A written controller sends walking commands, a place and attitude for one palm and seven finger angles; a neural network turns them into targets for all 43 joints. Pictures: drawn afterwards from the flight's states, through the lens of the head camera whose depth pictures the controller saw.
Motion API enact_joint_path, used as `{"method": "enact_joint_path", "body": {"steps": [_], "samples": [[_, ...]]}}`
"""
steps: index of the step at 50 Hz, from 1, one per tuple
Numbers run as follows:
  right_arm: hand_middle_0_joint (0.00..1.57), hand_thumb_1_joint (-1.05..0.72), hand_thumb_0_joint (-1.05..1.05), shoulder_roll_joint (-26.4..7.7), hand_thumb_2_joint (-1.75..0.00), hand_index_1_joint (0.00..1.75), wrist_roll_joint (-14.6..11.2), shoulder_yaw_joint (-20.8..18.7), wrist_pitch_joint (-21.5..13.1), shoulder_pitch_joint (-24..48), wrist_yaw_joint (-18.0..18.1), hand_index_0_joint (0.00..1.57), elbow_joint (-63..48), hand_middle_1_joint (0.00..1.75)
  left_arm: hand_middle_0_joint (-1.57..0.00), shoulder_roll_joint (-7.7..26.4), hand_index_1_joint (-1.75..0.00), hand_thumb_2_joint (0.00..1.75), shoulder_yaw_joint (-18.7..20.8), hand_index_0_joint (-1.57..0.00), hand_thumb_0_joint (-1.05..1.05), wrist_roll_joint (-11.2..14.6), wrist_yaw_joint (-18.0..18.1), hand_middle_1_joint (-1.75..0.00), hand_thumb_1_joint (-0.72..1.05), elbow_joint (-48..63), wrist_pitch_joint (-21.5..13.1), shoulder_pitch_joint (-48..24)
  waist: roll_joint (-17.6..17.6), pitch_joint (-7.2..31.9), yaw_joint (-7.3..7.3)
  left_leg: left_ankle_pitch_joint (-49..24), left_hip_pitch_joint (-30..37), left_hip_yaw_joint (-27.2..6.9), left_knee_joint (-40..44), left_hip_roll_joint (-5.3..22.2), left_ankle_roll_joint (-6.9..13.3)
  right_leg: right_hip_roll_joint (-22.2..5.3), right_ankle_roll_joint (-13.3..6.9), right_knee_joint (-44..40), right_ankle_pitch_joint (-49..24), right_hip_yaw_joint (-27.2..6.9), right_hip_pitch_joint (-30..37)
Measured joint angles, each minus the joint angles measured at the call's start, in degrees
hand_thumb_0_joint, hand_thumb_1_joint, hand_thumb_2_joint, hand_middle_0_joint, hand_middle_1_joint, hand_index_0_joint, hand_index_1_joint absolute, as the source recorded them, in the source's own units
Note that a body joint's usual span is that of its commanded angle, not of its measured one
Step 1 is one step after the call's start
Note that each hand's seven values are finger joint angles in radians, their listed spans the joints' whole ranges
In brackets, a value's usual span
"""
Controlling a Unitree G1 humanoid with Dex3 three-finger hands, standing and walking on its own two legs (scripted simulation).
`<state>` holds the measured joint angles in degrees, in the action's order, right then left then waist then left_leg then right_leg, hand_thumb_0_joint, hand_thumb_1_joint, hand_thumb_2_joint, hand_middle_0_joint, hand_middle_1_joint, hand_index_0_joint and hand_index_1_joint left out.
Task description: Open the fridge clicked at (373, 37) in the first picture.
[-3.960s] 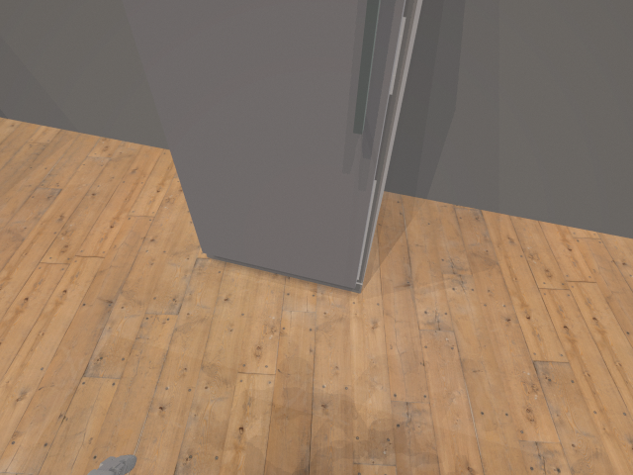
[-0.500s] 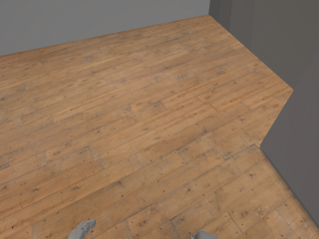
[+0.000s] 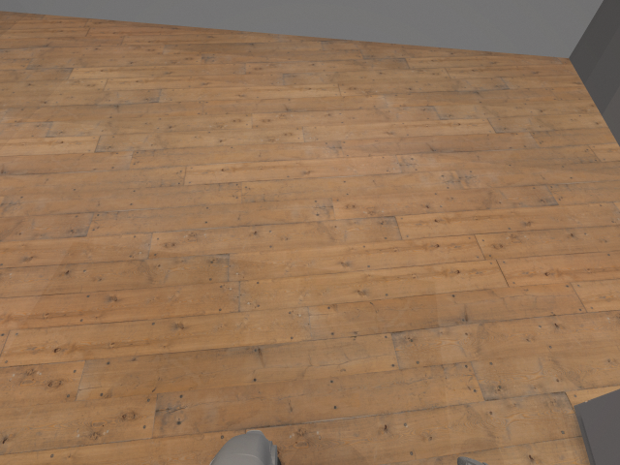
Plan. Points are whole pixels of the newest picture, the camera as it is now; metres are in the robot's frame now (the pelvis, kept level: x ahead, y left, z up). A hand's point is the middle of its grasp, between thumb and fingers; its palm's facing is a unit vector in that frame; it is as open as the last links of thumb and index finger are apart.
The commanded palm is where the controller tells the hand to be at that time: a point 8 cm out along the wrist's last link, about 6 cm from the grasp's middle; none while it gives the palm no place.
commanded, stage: turn to face it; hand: right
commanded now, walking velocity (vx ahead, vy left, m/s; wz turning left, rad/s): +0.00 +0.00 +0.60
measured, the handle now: out of the picture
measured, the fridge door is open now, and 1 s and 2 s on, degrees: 0 0 0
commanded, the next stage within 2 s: none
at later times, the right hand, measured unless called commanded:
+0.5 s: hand out of the picture +0.15 -0.21 -0.17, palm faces +0.11 +0.98 -0.16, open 7.3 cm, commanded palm none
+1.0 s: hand out of the picture +0.11 -0.20 -0.13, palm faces +0.33 +0.90 -0.28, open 7.4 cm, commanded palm none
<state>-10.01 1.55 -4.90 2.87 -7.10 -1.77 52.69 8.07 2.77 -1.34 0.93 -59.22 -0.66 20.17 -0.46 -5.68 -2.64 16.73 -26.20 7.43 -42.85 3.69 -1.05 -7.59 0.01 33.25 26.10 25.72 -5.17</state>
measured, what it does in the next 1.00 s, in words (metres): steps on the spot, turning right: left foot, then right foot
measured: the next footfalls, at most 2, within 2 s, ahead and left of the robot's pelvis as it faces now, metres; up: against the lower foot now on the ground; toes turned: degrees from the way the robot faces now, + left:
left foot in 0.02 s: +0.10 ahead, +0.11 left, +0.00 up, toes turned +8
right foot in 0.42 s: +0.13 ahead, -0.12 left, +0.00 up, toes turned -6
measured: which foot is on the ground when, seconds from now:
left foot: up 0.00-0.00, down 0.02-0.44, up 0.46-0.90, down 0.92-1.00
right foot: down 0.00-0.02, up 0.04-0.40, down 0.42-0.92, up 0.94-1.00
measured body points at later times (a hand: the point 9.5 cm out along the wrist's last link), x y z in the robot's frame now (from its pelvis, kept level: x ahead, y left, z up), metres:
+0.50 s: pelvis +0.07 -0.03 +0.00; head +0.08 -0.06 +0.45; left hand +0.13 +0.21 -0.13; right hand +0.14 -0.27 -0.16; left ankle +0.05 +0.10 -0.69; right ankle +0.09 -0.12 -0.72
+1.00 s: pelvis +0.06 +0.03 +0.01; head +0.08 +0.05 +0.46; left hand +0.18 +0.27 -0.15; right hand +0.09 -0.24 -0.11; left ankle +0.08 +0.14 -0.72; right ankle +0.06 -0.11 -0.68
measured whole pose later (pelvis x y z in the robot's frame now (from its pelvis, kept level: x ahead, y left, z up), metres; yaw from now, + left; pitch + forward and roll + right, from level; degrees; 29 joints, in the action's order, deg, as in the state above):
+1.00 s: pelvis +0.06 +0.03 +0.01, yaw -19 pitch +0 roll -1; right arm -10.2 0.7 -2.5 1.2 -8.2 1.2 50.7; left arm 14.7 6.1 -1.3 -0.6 -54.3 4.7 13.8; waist -3.2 -2.0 -2.2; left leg 17.8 -13.5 3.7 -31.2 2.5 0.3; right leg 4.1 2.2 52.3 23.6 -4.8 -29.4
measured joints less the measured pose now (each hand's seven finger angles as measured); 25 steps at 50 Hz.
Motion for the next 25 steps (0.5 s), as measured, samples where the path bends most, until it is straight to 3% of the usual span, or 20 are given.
{"method": "enact_joint_path", "body": {"steps": [1,2,3,5,8,11,14,20,23,25], "samples": [[0.20,-0.91,0.01,0.1,-0.90,0.30,0.0,0.3,-0.7,0.2,0.0,0.20,-0.5,0.29,-0.20,0.1,-0.30,0.90,0.1,-0.20,0.01,0.1,-0.2,-0.30,0.91,0.1,0.2,0.4,-0.4,0.0,-0.02,-1.5,2.2,0.5,3.5,-0.7,0.7,-1.3,0.6,3.3,1.6,0.1,-0.8],[0.20,-0.91,0.01,0.1,-0.90,0.30,0.1,0.5,-1.7,0.5,0.1,0.20,-0.8,0.29,-0.20,0.2,-0.30,0.90,0.1,-0.20,0.01,0.4,-0.5,-0.30,0.90,0.2,0.7,0.5,-0.8,-0.1,0.23,-1.2,3.1,0.6,4.6,-1.6,2.6,-3.0,1.3,9.0,2.5,-0.9,-2.9],[0.20,-0.91,0.01,0.2,-0.90,0.30,-0.1,0.7,-2.7,0.8,0.3,0.20,-1.1,0.29,-0.20,0.4,-0.30,0.90,0.2,-0.20,0.01,0.6,-0.7,-0.30,0.90,0.3,1.4,-0.1,-1.1,-0.6,0.60,-0.3,2.5,0.4,3.2,-2.3,3.9,-3.5,2.4,17.3,4.4,-4.6,-6.5],[0.20,-0.91,0.00,0.4,-0.90,0.30,-0.7,1.1,-3.5,0.9,1.2,0.20,-1.3,0.30,-0.20,0.9,-0.30,0.90,0.3,-0.20,0.01,1.0,-0.4,-0.30,0.90,1.1,2.7,-2.1,-1.0,-1.5,0.96,0.6,3.2,-0.4,2.4,-2.9,5.0,-1.6,3.6,31.4,6.1,-13.0,-13.1],[0.20,-0.91,0.00,0.5,-0.90,0.30,-1.0,1.4,-3.0,-0.5,2.3,0.20,-0.8,0.30,-0.20,1.9,-0.30,0.90,0.4,-0.20,0.01,0.7,-0.1,-0.30,0.91,2.6,3.3,-5.5,-0.8,-0.8,1.44,-1.0,6.2,-1.8,6.6,-3.9,4.5,-0.2,4.1,38.2,1.9,-19.8,-19.6],[0.20,-0.91,0.00,0.8,-0.90,0.30,-0.6,1.9,-2.6,-1.9,2.8,0.20,0.8,0.30,-0.20,2.8,-0.30,0.90,0.5,-0.20,0.01,0.4,0.2,-0.30,0.91,4.1,3.0,-8.2,-1.1,1.3,1.02,-2.6,8.4,-2.6,10.9,-4.3,4.4,0.2,4.1,34.8,-2.1,-23.1,-23.0],[0.20,-0.91,0.00,0.9,-0.90,0.30,-0.3,2.3,-2.7,-2.6,3.0,0.20,2.2,0.30,-0.20,3.2,-0.30,0.90,0.3,-0.20,0.01,0.5,0.2,-0.30,0.91,4.7,2.4,-9.1,-1.3,3.2,0.84,-3.0,10.4,-2.3,13.4,-4.2,3.7,0.9,3.7,25.9,-4.3,-24.5,-22.3],[0.20,-0.91,0.01,0.6,-0.90,0.30,-0.3,2.4,-2.8,-2.8,2.8,0.20,2.5,0.30,-0.19,2.2,-0.30,0.90,-0.5,-0.20,0.00,0.8,-0.5,-0.30,0.91,3.2,2.3,-7.2,-0.1,4.9,1.77,0.4,12.9,1.4,11.2,-2.5,1.7,3.0,3.3,6.6,-8.1,-22.3,-14.5],[0.20,-0.91,0.00,-0.5,-0.90,0.30,-0.9,1.8,-1.9,-3.1,2.9,0.20,2.2,0.30,-0.20,0.8,-0.30,0.90,-0.9,-0.20,0.01,0.4,-1.1,-0.30,0.91,2.8,2.4,-6.6,2.6,4.8,2.52,6.2,10.6,1.2,3.9,-0.1,0.0,5.3,-1.2,4.8,-8.1,-21.7,-13.5],[0.20,-0.91,0.00,-1.1,-0.90,0.30,-0.8,1.3,-1.0,-3.5,3.0,0.20,2.4,0.30,-0.20,0.5,-0.30,0.90,-0.8,-0.20,0.01,0.1,-0.7,-0.30,0.92,3.2,2.2,-6.6,3.0,4.3,2.53,10.9,6.8,-1.2,-5.9,-0.4,-0.8,5.9,-2.5,3.6,-8.1,-21.8,-13.4]]}}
